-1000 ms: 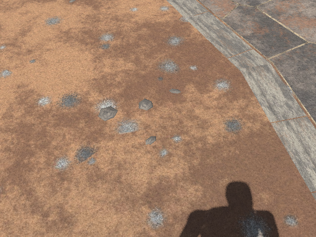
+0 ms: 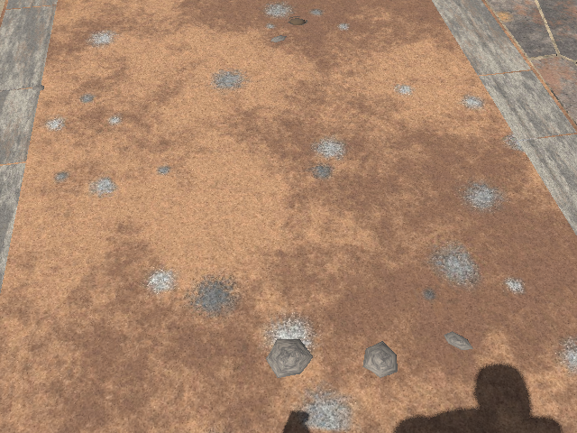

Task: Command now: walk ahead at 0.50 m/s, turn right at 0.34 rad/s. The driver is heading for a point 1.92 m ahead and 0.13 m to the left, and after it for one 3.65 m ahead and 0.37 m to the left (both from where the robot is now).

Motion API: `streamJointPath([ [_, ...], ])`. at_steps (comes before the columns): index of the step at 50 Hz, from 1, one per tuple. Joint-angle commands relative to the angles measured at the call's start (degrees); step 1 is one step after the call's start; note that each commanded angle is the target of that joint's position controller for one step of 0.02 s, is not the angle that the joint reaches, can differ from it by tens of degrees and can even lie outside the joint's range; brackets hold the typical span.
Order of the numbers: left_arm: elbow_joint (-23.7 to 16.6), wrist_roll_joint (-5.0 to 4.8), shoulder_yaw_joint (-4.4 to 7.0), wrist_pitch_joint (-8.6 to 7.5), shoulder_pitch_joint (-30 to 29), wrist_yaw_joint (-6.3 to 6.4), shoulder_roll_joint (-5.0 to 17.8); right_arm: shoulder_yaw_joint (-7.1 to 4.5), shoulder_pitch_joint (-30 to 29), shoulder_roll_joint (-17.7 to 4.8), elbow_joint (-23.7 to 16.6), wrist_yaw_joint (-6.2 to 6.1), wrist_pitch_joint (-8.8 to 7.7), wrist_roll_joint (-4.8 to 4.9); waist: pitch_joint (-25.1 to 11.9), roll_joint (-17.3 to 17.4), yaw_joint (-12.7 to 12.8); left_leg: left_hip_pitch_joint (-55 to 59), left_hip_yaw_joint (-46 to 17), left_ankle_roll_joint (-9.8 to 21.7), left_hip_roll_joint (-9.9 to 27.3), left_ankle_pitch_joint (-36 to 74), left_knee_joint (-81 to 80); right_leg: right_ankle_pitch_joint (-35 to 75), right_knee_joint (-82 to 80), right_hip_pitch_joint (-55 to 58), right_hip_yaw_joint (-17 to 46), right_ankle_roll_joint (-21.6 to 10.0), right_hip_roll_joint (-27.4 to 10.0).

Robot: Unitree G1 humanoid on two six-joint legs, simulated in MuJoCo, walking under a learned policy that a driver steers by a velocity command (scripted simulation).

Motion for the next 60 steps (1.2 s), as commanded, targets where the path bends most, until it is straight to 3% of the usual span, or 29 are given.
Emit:
streamJointPath([
  [1, -1.3, -0.24, 2.44, 0.75, 11.6, 0.72, 8.4, -0.50, -4.3, -7.3, -7.7, 1.05, -3.85, 1.60, -8.9, -4.9, 6.4, -35.4, -4.0, 0.1, 4.0, 2.7, 21.5, -11.4, -16.6, 36.9, 35.9, -12.9, -19.2],
  [2, -2.1, 0.23, 2.04, 0.90, 8.9, 0.75, 7.4, -0.63, -6.6, -7.0, -8.3, 0.83, -4.10, 0.56, -4.4, -0.3, 4.5, -33.5, -3.1, 0.0, 5.8, 5.6, 16.2, -6.1, -17.9, 28.3, 31.1, -11.9, -17.1],
  [3, -2.8, 0.60, 1.55, 0.78, 7.5, 0.91, 6.4, -1.11, -6.4, -7.3, -8.6, 0.45, -3.80, -0.52, -3.4, 0.0, 2.6, -29.8, -3.0, -0.4, 7.4, 7.6, 11.8, -0.5, -19.0, 23.3, 27.9, -11.2, -15.4],
  [6, -3.5, 0.35, 1.76, 0.85, 7.4, 1.54, 7.3, -1.00, -4.7, -5.4, -9.2, -0.18, -2.36, -1.08, -3.3, -3.5, 0.5, -26.0, -1.5, -2.6, 8.1, 9.2, 4.6, 8.8, -20.8, 16.9, 22.9, -11.8, -12.7],
  [9, -3.3, -0.19, 2.53, 1.03, 10.1, 2.64, 9.4, -0.52, -10.3, -4.1, -11.2, -0.68, -1.84, -1.12, -2.2, -3.4, 1.9, -26.3, -0.5, -4.7, 7.0, 18.9, -6.4, 12.4, -21.1, 14.3, 18.9, -10.4, -10.5],
  [12, -2.5, -0.68, 2.39, 1.77, 13.0, 3.31, 8.8, 0.20, -15.5, -2.3, -12.3, -0.04, -2.33, -0.74, -2.4, -4.9, 4.4, -21.9, 0.4, -5.0, 4.9, 29.9, -18.4, 10.7, -19.8, 13.6, 15.6, -7.6, -8.0],
  [18, -0.1, 0.05, 1.99, 2.36, 18.8, 3.34, 8.9, 0.43, -23.2, -3.5, -15.0, 2.00, -3.39, 0.41, -0.2, -5.5, 8.1, -26.9, 1.6, -1.1, 4.7, 28.1, -26.2, 12.9, -15.8, 27.7, 18.1, -6.6, -14.3],
  [20, 0.3, 0.27, 2.21, 2.85, 18.6, 3.53, 9.7, 0.23, -21.9, -4.4, -15.2, 2.45, -3.54, 0.72, -0.3, -6.2, 6.9, -26.0, 2.6, 1.1, 3.9, 22.6, -27.4, 21.3, -13.2, 31.6, 17.3, -5.6, -15.7],
  [22, -0.4, 0.43, 2.13, 3.21, 16.0, 3.71, 10.1, -1.11, -12.2, -6.8, -12.8, 2.45, -3.56, 0.69, -6.2, -6.6, 1.2, -11.8, 5.1, 4.3, 0.8, 23.0, -29.6, 41.1, -3.3, 31.2, 12.9, -3.8, -13.0],
  [23, -1.6, 0.96, 1.51, 3.10, 14.2, 3.85, 9.2, -1.98, -2.8, -9.3, -10.8, 2.32, -3.46, 0.16, -13.2, -5.1, -3.4, 3.3, -0.3, 8.0, 5.2, 27.1, -27.4, 39.8, 8.1, 24.4, 10.5, -2.1, -11.0],
  [24, -3.0, 1.56, 0.32, 2.08, 18.2, 3.67, 5.7, -3.29, 4.5, -14.5, -10.1, 2.21, -3.17, -0.54, -21.1, 6.1, -3.5, 24.9, -20.4, 16.1, 17.0, 28.0, -26.8, 18.7, 28.2, 5.0, 6.2, 1.8, -3.4],
  [25, -2.8, 1.35, -0.35, 0.95, 20.0, 3.19, 4.7, -3.11, 6.7, -12.7, -8.4, 2.42, -2.43, 1.22, -22.5, 16.3, -3.2, 32.7, -38.8, 21.0, 23.1, 19.5, -34.2, -21.7, 40.3, -10.3, 6.5, 4.1, 1.6],
  [26, -4.3, 0.22, 0.43, -0.22, 15.2, 2.46, 8.8, -2.03, 4.3, -9.3, -9.0, 2.18, -1.90, 1.83, -14.8, 10.1, -3.9, 28.2, -37.0, 18.0, 21.5, 9.6, -36.5, -21.0, 43.3, -17.2, 10.0, 3.4, -2.2],
  [27, -5.8, -0.54, 0.35, -0.91, 9.6, 2.04, 8.9, -1.62, 0.9, -8.0, -10.2, 1.96, -1.35, 0.96, -8.2, 4.7, -3.6, 20.2, -30.3, 16.0, 19.2, 10.4, -37.8, -16.7, 41.8, -18.3, 8.9, 3.2, -4.4],
  [28, -6.5, 0.39, 0.32, -1.26, 7.1, 1.93, 8.2, -1.30, -1.5, -7.4, -10.6, 2.05, -1.02, 0.40, -3.1, 0.1, -1.9, 12.3, -25.8, 14.9, 16.7, 15.4, -39.6, -13.8, 36.8, -17.1, 7.8, 3.5, -5.9],
  [29, -6.6, 1.57, 0.76, -1.14, 7.2, 2.12, 8.2, -0.98, -2.9, -6.5, -11.2, 1.97, -1.01, 0.13, -2.4, -0.4, -0.2, 8.0, -23.0, 14.2, 14.9, 20.9, -40.6, -11.6, 32.4, -14.3, 7.6, 4.0, -7.4],
  [32, -7.1, 2.01, 0.60, -0.20, 8.9, 2.53, 6.4, -1.19, -4.1, -7.3, -11.6, 1.53, -0.76, 0.44, -2.9, 3.2, 2.3, 0.9, -18.4, 14.8, 12.1, 29.2, -42.4, -10.2, 25.0, -9.4, 5.9, 6.5, -7.9],
  [38, -10.1, 1.56, -0.53, -0.16, -3.2, 2.59, 3.6, -2.16, 0.9, -9.8, -9.4, -0.15, 0.27, 1.40, -2.0, 3.8, -1.6, -6.3, -13.0, 11.0, 7.6, 27.6, -41.3, 10.0, 3.2, -1.7, 4.7, 8.6, -4.0],
  [42, -11.6, 0.62, 0.24, -0.84, -7.3, 1.98, 5.5, -2.09, 4.2, -9.4, -8.2, -0.47, 1.19, 1.88, -2.2, 4.6, -2.4, -1.3, -18.7, 9.5, 9.2, 22.3, -36.8, 8.8, -3.6, 1.2, 6.6, 7.7, -2.3],
  [45, -10.7, 0.39, 1.51, -1.52, -2.7, 2.04, 7.4, -2.09, 2.6, -8.8, -8.6, -0.59, 1.81, 1.67, -3.2, 6.6, 1.0, 0.7, -22.0, 7.6, 9.1, 23.0, -31.0, 4.3, -8.2, 8.9, 6.2, 4.9, -2.5],
  [46, -9.8, 0.93, 2.33, -1.70, 2.5, 2.45, 9.0, -1.50, 1.9, -7.1, -9.2, -0.45, 1.71, 1.37, -6.7, 6.2, 3.6, -1.6, -20.1, 5.9, 6.7, 24.7, -24.9, 4.3, -8.8, 18.1, 7.2, 2.8, -5.0],
  [47, -9.2, 1.75, 3.29, -1.73, 11.5, 3.05, 12.4, -0.32, 1.5, -3.8, -10.6, -0.26, 1.37, 0.49, -14.3, 0.3, 7.4, -8.9, -14.9, 3.7, 3.2, 17.3, -9.4, 2.8, -7.5, 32.5, 16.1, -1.1, -15.0],
  [48, -6.9, 1.98, 4.36, -0.73, 16.3, 2.91, 16.3, 0.76, 9.8, -1.0, -11.9, -0.26, 0.79, 1.92, -20.9, -18.3, 4.2, -28.2, -7.0, 0.3, -3.6, -7.7, 7.5, -6.4, -10.8, 49.2, 40.6, -10.7, -27.5],
  [49, -7.4, 0.67, 3.53, -0.34, 15.9, 2.66, 11.5, -0.23, 9.6, -6.6, -10.6, -0.43, 0.70, 2.40, -17.2, -14.1, 5.2, -35.6, -7.4, -0.6, 1.5, -7.5, 15.8, -18.2, -13.5, 46.9, 46.0, -10.4, -28.4],
  [50, -8.1, 0.84, 2.59, -0.03, 13.2, 2.94, 8.2, -1.21, 3.1, -9.6, -11.1, -0.46, 1.13, 1.91, -9.2, -8.3, 6.5, -37.0, -6.8, -1.6, 2.8, -2.6, 18.4, -11.3, -14.0, 39.5, 36.7, -8.1, -25.8],
  [51, -8.6, 1.57, 2.00, 0.30, 9.7, 2.96, 7.1, -1.45, 0.1, -9.4, -11.7, -0.63, 1.60, 1.17, -5.1, -4.1, 5.1, -34.5, -5.2, -2.5, 4.2, 0.7, 18.1, 2.9, -14.0, 32.2, 28.2, -6.8, -23.4],
  [52, -8.3, 1.75, 1.64, 0.54, 7.4, 2.87, 6.0, -1.79, -1.2, -9.0, -12.3, -0.65, 1.94, 0.55, -2.8, -3.8, 3.6, -32.6, -4.6, -3.3, 5.2, 1.8, 16.2, 16.0, -13.8, 26.9, 22.2, -6.4, -21.3],
  [55, -7.0, 1.63, 1.65, 0.44, 4.7, 2.72, 5.9, -1.39, -0.2, -5.2, -13.0, -0.32, 3.56, 1.13, -2.0, -7.7, 0.7, -27.4, -1.1, -4.5, 6.6, 3.2, 10.6, 30.6, -15.9, 19.4, 10.6, -6.2, -17.9],
  [60, -4.5, 0.85, 2.61, 1.89, 3.6, 3.63, 9.3, -0.15, -4.7, -2.7, -14.5, 0.69, 3.76, 0.54, -5.3, -6.6, 1.2, -20.8, 1.1, -4.3, 6.2, 16.9, -6.0, 33.8, -17.4, 18.2, 2.4, -7.0, -17.3],
])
